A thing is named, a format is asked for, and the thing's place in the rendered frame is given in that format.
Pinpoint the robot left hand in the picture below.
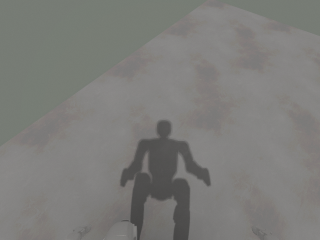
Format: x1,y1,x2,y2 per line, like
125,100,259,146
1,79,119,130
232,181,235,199
65,224,92,240

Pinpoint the robot right hand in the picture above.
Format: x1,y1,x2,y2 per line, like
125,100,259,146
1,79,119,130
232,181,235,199
251,225,279,240

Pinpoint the left robot thigh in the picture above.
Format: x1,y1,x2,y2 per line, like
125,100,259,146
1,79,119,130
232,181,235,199
103,221,137,240

